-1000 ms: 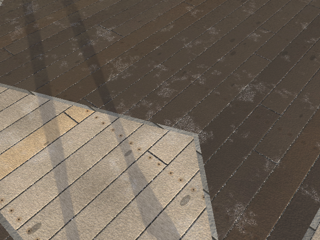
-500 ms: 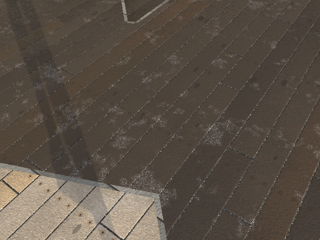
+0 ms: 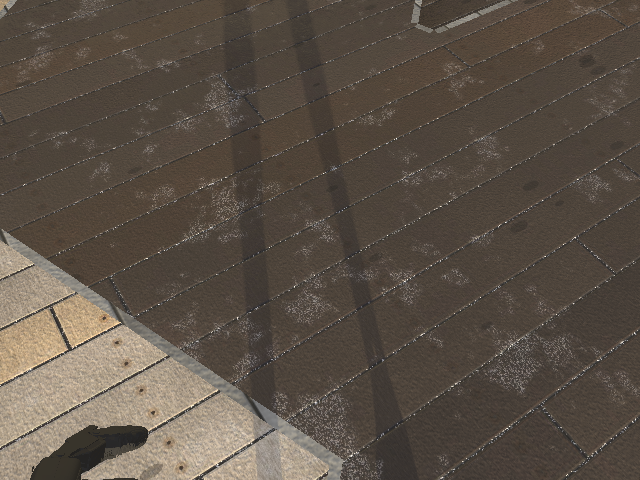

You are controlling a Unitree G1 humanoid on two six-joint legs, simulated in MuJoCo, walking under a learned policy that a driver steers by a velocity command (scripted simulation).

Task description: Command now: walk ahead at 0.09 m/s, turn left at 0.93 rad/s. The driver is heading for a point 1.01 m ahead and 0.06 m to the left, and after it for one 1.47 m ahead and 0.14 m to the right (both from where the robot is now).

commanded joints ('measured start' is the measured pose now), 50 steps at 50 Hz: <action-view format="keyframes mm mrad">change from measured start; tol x32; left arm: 1 39 109 47 -38 -9 -23 -7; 50 168 228 87 -51 -20 47 1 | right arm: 1 -21 -104 -31 -89 -3 5 -3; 50 -188 -23 -2 58 -38 25 -33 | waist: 1 33 200 -192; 5 -42 -284 -230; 24 20 -145 -179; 27 74 263 -210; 42 89 164 -175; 45 78 -398 -103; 50 58 -55 -194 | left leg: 1 86 184 -254 -75 -49 86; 4 -180 -17 27 391 -561 -31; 9 -302 185 169 792 -259 -136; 25 391 249 251 -208 20 -22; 40 357 554 336 -6 692 170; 43 287 511 398 119 545 85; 46 -195 165 243 775 -676 -124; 50 -258 166 132 894 -381 -113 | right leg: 1 219 59 -80 -200 58 -17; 5 466 -456 445 -429 253 -337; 22 427 -311 -156 -381 339 -349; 27 64 -97 -295 -92 -334 -71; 33 -44 -60 -215 508 -276 4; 42 160 -92 -328 -24 -69 -55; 45 439 -375 210 -309 1227 -340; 50 425 -276 119 -304 701 -304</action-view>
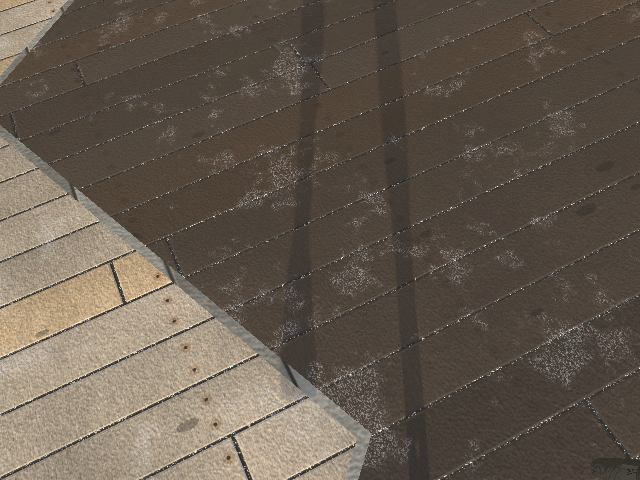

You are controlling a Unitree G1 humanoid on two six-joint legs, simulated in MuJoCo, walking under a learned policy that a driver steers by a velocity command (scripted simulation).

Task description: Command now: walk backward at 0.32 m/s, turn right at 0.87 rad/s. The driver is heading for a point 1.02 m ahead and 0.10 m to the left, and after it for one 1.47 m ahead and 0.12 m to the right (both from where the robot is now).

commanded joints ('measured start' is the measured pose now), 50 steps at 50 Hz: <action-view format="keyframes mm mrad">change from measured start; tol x16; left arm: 1 -45 171 50 -79 -31 4 39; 29 -277 26 37 -80 -27 -30 56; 44 -169 122 59 -10 -12 -81 29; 50 102 99 27 78 -6 -129 6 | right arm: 1 36 -65 -23 -46 2 -1 -7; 16 423 1 11 147 -2 -49 68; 20 185 -313 -34 11 -74 -84 48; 29 395 -151 -19 5 34 -53 -2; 50 139 -99 0 -189 33 -116 56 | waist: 1 -52 -112 -245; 14 -31 -295 -232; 20 -8 234 113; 37 -53 192 -183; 40 -105 -59 -255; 42 -89 -243 -144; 50 24 -110 -10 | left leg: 1 -71 -38 -111 154 102 -19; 16 295 8 90 -714 133 91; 20 -150 386 -694 -1209 -255 345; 23 67 225 -440 -1101 10 223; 30 599 171 -480 -947 405 228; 38 444 115 -596 -883 584 183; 41 -19 -130 -245 -479 -60 69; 46 -315 69 -119 -92 284 19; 50 -409 81 -122 -129 384 19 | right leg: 1 253 -231 328 -169 666 -148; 7 234 -152 414 -298 -112 -90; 15 110 -153 365 -293 -371 -37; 20 -100 53 142 448 -284 79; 24 -187 43 98 647 -135 134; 30 -220 80 103 229 -176 144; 38 206 83 101 -300 2 106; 40 478 -155 251 -320 164 21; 43 381 -348 440 -420 -324 -145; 50 436 -246 286 -463 -335 -152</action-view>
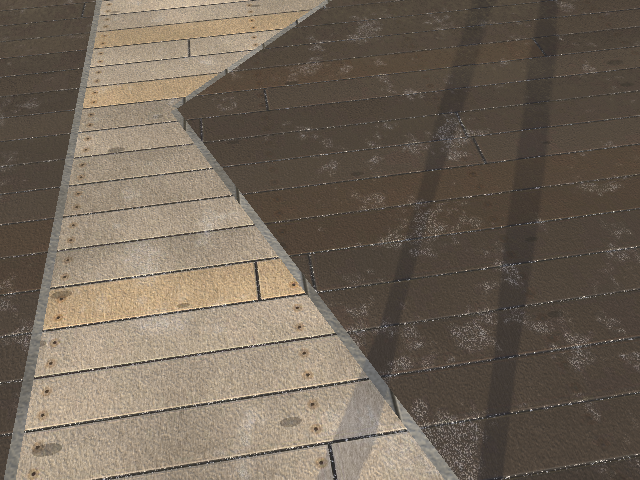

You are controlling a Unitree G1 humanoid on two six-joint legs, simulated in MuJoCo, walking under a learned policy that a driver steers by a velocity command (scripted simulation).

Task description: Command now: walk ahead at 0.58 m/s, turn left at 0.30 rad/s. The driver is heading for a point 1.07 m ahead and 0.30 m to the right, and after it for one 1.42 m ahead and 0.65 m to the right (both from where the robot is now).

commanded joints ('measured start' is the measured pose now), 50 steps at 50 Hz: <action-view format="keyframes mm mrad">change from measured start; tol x32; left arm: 1 83 123 14 -16 1 -27 -15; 31 -244 44 -31 -197 -43 36 -102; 36 356 276 89 -70 -61 78 -68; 50 99 121 14 -80 -33 -1 -1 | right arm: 1 -137 -21 14 -120 3 -57 4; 10 -236 -41 27 -167 31 -128 54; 14 325 -258 -45 -50 -23 -103 24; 50 -320 58 75 -162 -49 -146 24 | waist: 1 33 -117 148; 12 -173 -180 -16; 14 -203 299 -398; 27 -25 10 231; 35 195 122 -55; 37 136 -367 -40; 41 -13 121 -5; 50 49 -53 140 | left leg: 1 -329 47 -21 -46 75 -7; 12 621 4 112 -607 36 44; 14 1164 424 -565 -749 -596 197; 20 586 284 -74 -942 -130 137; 29 571 232 348 -1063 256 98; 34 743 264 402 -643 1409 71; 36 419 193 360 -62 1078 72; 37 53 -52 298 416 -264 22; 38 -201 -106 5 586 -357 31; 50 251 20 114 -487 427 -46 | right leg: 1 91 -272 325 -192 -254 -169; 10 -116 -281 273 -160 0 -154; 12 -210 -203 187 166 327 -96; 14 -699 -25 122 892 -272 -18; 16 -878 -103 123 1113 -134 -11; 29 -736 -150 -37 636 365 -33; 35 -73 58 -188 532 127 -162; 37 400 -66 235 363 164 -295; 38 560 -273 861 113 -299 -493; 50 -397 0 283 -98 71 -210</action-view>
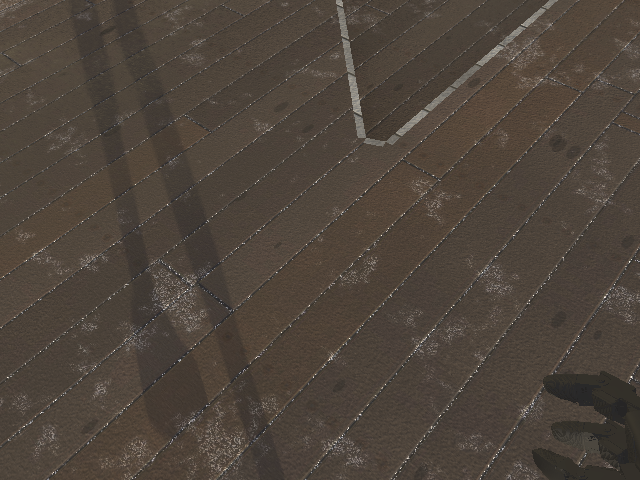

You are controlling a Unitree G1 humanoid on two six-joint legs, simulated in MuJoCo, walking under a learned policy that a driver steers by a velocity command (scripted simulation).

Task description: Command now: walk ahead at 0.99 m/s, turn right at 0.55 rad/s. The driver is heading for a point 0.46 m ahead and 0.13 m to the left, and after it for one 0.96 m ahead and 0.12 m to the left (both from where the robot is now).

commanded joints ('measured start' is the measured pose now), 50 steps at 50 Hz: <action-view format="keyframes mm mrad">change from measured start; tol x32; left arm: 1 -42 155 43 -46 -4 -20 16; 26 -515 106 -2 -213 38 -68 -17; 50 -228 197 80 -134 -8 104 46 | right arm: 1 -86 -30 -9 -65 11 -14 15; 6 -111 -113 -46 -78 50 -17 24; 11 557 -244 -101 109 46 10 39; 30 336 -54 -69 127 24 124 -58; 32 730 -28 -33 231 39 134 -27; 35 304 -188 -78 141 0 153 -43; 50 149 -124 -74 96 36 109 -23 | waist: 1 24 -76 27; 9 -260 -181 -247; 11 -168 414 -467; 14 -173 -74 -79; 32 -147 -236 -526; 50 -120 -175 -151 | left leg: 1 328 -73 169 -211 317 -19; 6 157 -76 194 -333 137 79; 9 619 -107 226 -228 -9 181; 12 1126 194 -734 -562 -743 363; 19 548 3 -207 -526 622 335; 29 533 -149 -163 -147 322 77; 31 224 -319 -105 446 -708 5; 50 584 -141 15 -449 -111 38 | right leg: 1 -345 -177 127 -217 61 -102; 5 21 -289 127 -158 285 -75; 9 72 -313 1 426 1161 -12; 11 -569 -66 -19 1053 -155 91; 28 -139 -74 -51 6 521 163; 31 417 -536 393 120 1247 -140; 35 51 -385 444 -54 480 -141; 50 -275 -150 457 -86 -161 52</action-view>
